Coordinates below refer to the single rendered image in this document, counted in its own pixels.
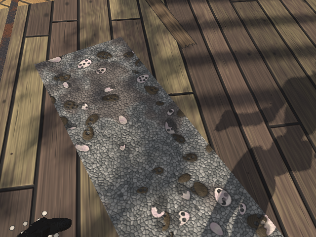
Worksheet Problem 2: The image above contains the left robot hand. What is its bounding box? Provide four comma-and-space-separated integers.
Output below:
17, 217, 72, 237

